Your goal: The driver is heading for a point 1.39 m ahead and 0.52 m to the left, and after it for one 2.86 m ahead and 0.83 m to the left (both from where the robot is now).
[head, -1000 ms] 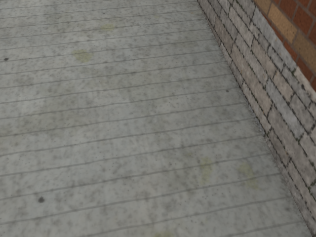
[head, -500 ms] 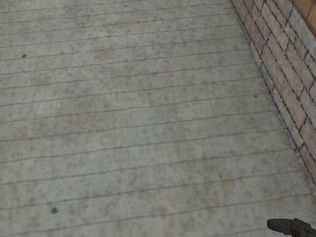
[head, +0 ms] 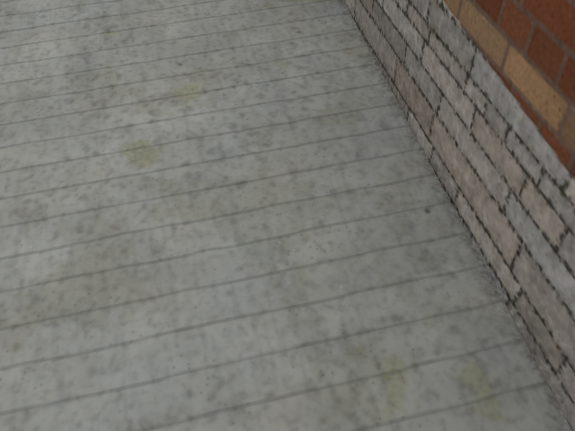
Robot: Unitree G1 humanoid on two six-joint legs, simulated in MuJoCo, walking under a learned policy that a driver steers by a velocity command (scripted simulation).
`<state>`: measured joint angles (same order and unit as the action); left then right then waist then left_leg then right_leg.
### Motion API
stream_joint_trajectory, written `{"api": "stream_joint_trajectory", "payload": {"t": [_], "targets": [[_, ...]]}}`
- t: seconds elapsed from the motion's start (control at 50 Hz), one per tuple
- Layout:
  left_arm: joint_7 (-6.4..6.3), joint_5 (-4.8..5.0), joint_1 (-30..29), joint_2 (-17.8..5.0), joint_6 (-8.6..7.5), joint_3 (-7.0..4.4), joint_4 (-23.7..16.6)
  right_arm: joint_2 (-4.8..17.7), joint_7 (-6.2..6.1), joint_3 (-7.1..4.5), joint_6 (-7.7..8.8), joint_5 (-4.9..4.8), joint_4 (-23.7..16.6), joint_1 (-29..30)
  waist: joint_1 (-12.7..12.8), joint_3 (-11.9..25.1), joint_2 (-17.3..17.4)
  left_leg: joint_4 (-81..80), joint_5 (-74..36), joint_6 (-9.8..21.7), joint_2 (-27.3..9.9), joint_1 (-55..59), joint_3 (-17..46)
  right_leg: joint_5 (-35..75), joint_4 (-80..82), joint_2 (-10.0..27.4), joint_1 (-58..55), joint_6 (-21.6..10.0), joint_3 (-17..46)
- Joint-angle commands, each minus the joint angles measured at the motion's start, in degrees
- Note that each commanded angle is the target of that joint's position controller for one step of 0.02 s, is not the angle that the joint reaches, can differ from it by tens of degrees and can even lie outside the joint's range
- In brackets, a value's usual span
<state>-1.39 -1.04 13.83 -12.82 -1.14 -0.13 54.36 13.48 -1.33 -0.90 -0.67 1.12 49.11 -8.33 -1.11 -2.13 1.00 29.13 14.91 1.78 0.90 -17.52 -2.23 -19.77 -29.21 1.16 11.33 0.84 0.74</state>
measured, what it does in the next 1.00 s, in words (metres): walks ahead: right foot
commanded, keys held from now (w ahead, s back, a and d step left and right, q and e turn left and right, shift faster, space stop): no key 0.16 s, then w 0.70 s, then w+q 0.14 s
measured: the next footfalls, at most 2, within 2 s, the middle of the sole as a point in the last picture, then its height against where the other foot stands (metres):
right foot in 0.90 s outside the picture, level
left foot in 1.46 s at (203, 338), level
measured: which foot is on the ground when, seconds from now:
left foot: down 0.00-0.92, up 0.94-1.00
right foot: down 0.00-0.42, up 0.44-0.88, down 0.90-1.00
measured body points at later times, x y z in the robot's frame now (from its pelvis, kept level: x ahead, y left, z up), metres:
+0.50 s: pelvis +0.09 +0.04 +0.00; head +0.10 +0.05 +0.45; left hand +0.13 +0.31 -0.15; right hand +0.15 -0.24 -0.13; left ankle +0.08 +0.12 -0.73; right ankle -0.01 -0.10 -0.67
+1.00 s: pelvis +0.33 +0.01 +0.02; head +0.36 +0.01 +0.46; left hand +0.50 +0.27 -0.09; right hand +0.33 -0.25 -0.13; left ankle +0.16 +0.13 -0.63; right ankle +0.43 -0.07 -0.70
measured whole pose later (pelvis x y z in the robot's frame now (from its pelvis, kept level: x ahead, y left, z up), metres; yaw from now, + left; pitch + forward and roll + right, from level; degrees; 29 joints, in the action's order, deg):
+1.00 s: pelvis +0.33 +0.01 +0.02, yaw +4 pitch +0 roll -1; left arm 0.8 0.7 2.3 -13.8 -5.7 -1.8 49.4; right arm 14.4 0.2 -0.4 4.1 -1.4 57.7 -21.5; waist -2.1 -2.5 1.3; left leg 62.7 26.4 3.9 0.9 -12.8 4.0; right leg -15.0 -33.2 -0.7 24.6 -3.5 -6.1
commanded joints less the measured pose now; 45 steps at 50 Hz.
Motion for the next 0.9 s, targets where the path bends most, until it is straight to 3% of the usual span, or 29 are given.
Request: {"api": "stream_joint_trajectory", "payload": {"t": [0.02,0.12,0.16,0.18,0.2,0.24,0.26,0.28,0.32,0.34,0.38,0.4,0.42,0.44,0.46,0.48,0.5,0.52,0.54,0.56,0.6,0.66,0.7,0.78,0.82,0.86,0.88,0.9], "targets": [[-0.03,0.45,0.3,-7.5,-1.28,-1.21,-1.1,6.1,-0.28,-1.38,0.38,-0.38,-1.7,1.8,0.4,2.0,-3.3,-3.3,-4.4,1.4,-2.6,5.9,4.4,3.4,8.0,2.5,4.1,-0.6,3.6],[-0.31,0.14,0.1,-6.7,-0.39,-0.6,0.5,6.2,-0.27,-1.33,0.4,-0.73,0.9,1.4,0.9,3.2,-1.0,-2.8,-9.2,0.7,-2.3,6.2,3.7,11.3,7.0,1.9,0.5,-1.0,2.9],[-0.51,0.58,-0.6,-7.4,-0.57,-0.56,0.9,6.3,-0.65,-1.24,0.21,-0.59,1.5,1.4,0.8,3.8,-0.5,-2.1,-10.7,0.4,-2.1,7.0,3.8,12.7,6.7,2.3,0.4,-1.3,3.1],[-0.32,0.56,0.3,-8.3,-0.67,-0.86,1.4,5.9,-0.91,-1.14,0.09,-0.72,2.2,0.3,0.7,5.1,-1.4,-0.9,-3.6,0.6,-0.6,7.5,2.5,6.5,7.9,2.3,0.2,-2.2,3.6],[-0.19,0.98,0.9,-9.7,-0.6,-1.41,1.7,6.4,-1.01,-1.34,-0.02,-0.99,2.7,0.1,1.1,3.8,-3.4,2.0,5.4,0.6,1.2,5.0,0.6,-4.8,9.6,3.4,0.7,-4.1,5.7],[-0.28,1.44,2.6,-12.6,-0.55,-2.67,1.9,6.3,-0.6,-1.29,0.78,-1.15,1.4,3.4,2.8,-2.8,-9.9,10.4,11.8,0.5,2.2,-7.9,-1.7,-26.3,16.7,12.0,0.2,-10.2,17.8],[-0.29,1.32,2.6,-13.0,-0.54,-3.13,1.8,6.4,-0.09,-1.29,1.68,-1.72,1.0,4.5,3.1,-5.9,-12.5,14.6,10.4,1.2,0.5,-11.4,-1.0,-28.9,20.0,16.5,1.1,-13.2,23.3],[-0.4,1.2,2.4,-12.4,-0.87,-3.27,1.6,6.7,0.36,-1.41,2.54,-2.17,0.8,4.9,3.0,-7.6,-12.5,17.8,11.3,1.9,-1.3,-14.7,0.5,-26.9,21.1,18.5,0.2,-14.5,25.6],[-0.49,1.54,1.7,-10.6,-1.45,-3.23,1.1,7.5,1.39,-1.65,3.65,-2.67,0.7,5.3,2.9,-7.4,-10.8,18.6,14.8,2.6,-3.8,-19.0,1.7,-18.3,20.0,18.1,-5.3,-13.9,22.9],[-0.28,2.2,0.7,-11.5,-1.63,-3.64,0.8,6.3,1.71,-1.38,4.11,-2.62,0.9,5.1,2.3,-6.7,-10.3,13.5,13.6,2.7,-4.1,-15.8,0.9,-14.1,18.9,16.4,-5.5,-12.8,19.2],[0.15,2.44,-2.1,-11.4,-1.39,-3.68,0.4,5.6,2.1,-1.67,4.59,-2.1,4.3,-1.4,-1.7,-3.1,-8.5,2.8,2.5,1.7,0.0,3.5,-4.6,-5.9,14.3,10.7,3.0,-10.0,10.3],[0.34,1.86,-2.1,-10.9,-1.4,-3.47,0.1,7.2,1.94,-2.66,4.29,-1.92,7.1,-7.7,-4.0,-0.3,-7.5,1.9,0.0,1.0,2.4,14.0,-5.4,0.0,9.3,8.3,7.9,-9.0,7.4],[0.56,1.4,-3.7,-8.7,-1.82,-2.73,-0.6,9.9,1.78,-3.78,4.13,-2.04,8.7,-14.8,-7.4,2.4,-1.9,-1.4,1.2,2.7,-2.0,23.3,2.8,7.9,-4.2,4.4,13.8,-6.3,2.2],[0.87,-1.13,-3.3,-3.8,-2.71,-1.22,-2.7,16.5,1.4,-4.89,4.0,-2.63,9.4,-21.7,-7.7,8.1,16.0,-7.7,-2.5,8.5,-16.3,32.1,26.2,-8.8,-27.0,-2.1,23.5,-1.2,-2.3],[0.84,2.24,0.3,-4.5,-3.72,-1.7,-2.8,15.6,1.98,-4.05,5.19,-1.87,9.6,-20.8,-5.3,9.6,16.5,-19.5,14.3,16.9,-24.5,31.5,48.4,-13.5,-39.4,-4.6,31.8,-0.5,4.4],[0.76,4.61,-3.8,-8.7,-4.44,-2.55,-3.6,12.7,2.06,-3.13,6.42,-2.0,7.9,-14.3,-3.4,0.4,7.0,-20.7,22.0,16.0,-24.8,25.9,45.2,-10.0,-45.4,-0.1,37.9,-1.8,6.3],[0.81,4.51,-6.2,-9.8,-4.82,-2.86,-3.9,10.1,2.11,-2.32,7.18,-1.63,7.0,-10.3,-2.5,-3.2,2.5,-20.2,19.4,13.7,-22.0,22.0,36.4,-3.3,-45.4,2.9,39.0,-3.0,5.5],[0.77,3.65,-5.5,-9.0,-4.88,-2.96,-2.9,8.4,2.56,-1.54,7.56,-1.34,6.7,-8.5,-0.9,-3.9,0.4,-20.3,11.4,11.5,-18.8,19.5,29.2,1.8,-43.3,4.7,37.0,-3.5,5.0],[0.9,2.56,-4.9,-9.1,-4.78,-3.33,-2.6,7.6,2.77,-1.23,7.54,-1.07,6.8,-8.1,0.0,-3.6,1.7,-20.6,4.9,9.8,-15.6,18.2,22.8,5.6,-40.1,5.8,34.1,-3.4,4.2],[1.41,2.19,-3.9,-8.6,-4.52,-3.44,-2.0,6.4,2.73,-0.85,7.18,-0.89,7.4,-9.4,0.2,-2.4,3.6,-20.7,-0.4,8.6,-13.4,18.1,18.0,7.9,-39.1,6.1,31.6,-3.1,2.9],[2.2,2.01,-4.3,-6.5,-3.87,-3.1,-1.8,6.0,2.25,-0.53,6.47,-1.13,8.8,-13.3,0.0,-1.5,3.6,-20.7,-11.0,9.0,-11.7,19.2,12.6,9.1,-38.3,5.9,32.0,-1.9,0.0],[2.46,1.73,-11.7,-4.3,-3.39,-2.04,-5.1,7.6,1.21,-0.58,5.58,-1.02,9.1,-15.1,-1.3,-3.1,1.7,-22.2,-17.3,9.8,-11.8,18.1,9.5,11.4,-29.8,5.7,34.3,0.6,-2.1],[2.51,1.91,-16.8,-3.2,-3.51,-1.16,-7.2,8.1,0.7,-0.63,5.22,-0.92,8.8,-15.6,-2.5,-4.1,2.3,-23.4,-17.1,9.3,-11.1,16.3,7.7,13.9,-21.3,4.6,32.0,1.4,-3.5],[3.28,1.9,-24.0,-3.6,-4.19,-0.39,-10.2,10.1,0.47,-1.47,4.64,-1.07,8.9,-18.7,-4.1,-5.4,2.8,-24.6,-21.5,10.5,-13.6,20.6,7.0,14.8,-11.8,2.6,30.7,0.0,-5.8],[4.01,2.4,-25.1,-4.1,-4.6,-0.6,-11.6,9.4,0.49,-1.37,3.83,-1.1,9.0,-19.5,-2.9,-4.4,3.6,-21.8,-31.1,10.0,-15.0,24.5,5.9,12.6,-9.5,1.3,29.0,-1.8,-6.8],[4.24,2.28,-19.6,-7.1,-4.77,-2.0,-10.8,9.6,0.32,-1.33,3.32,-0.56,8.2,-17.8,1.4,1.1,7.1,-13.9,-54.1,8.6,-14.8,26.6,3.6,9.6,-8.7,-1.7,19.4,-4.4,-8.2],[3.87,2.14,-12.7,-8.7,-4.54,-3.04,-9.2,9.8,0.31,-1.32,3.01,-0.36,7.9,-17.5,5.3,5.7,8.6,-6.1,-62.9,7.6,-14.0,25.2,3.3,9.0,-7.0,-3.9,9.5,-5.7,-8.7],[3.19,2.55,-1.6,-11.8,-4.19,-4.85,-6.5,10.0,0.27,-1.06,2.9,-0.1,7.1,-15.3,11.0,11.6,9.3,5.3,-59.8,5.6,-12.3,17.2,3.7,9.9,-3.3,-2.4,-7.5,-8.2,-5.3]]}}
Velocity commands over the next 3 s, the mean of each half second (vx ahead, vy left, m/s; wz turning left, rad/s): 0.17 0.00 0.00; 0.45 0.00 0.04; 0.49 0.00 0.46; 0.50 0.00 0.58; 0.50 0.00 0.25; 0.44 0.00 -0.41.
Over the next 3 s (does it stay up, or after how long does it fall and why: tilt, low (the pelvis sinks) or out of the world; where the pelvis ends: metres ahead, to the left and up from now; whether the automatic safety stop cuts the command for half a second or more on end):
stays up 1.25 0.57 0.08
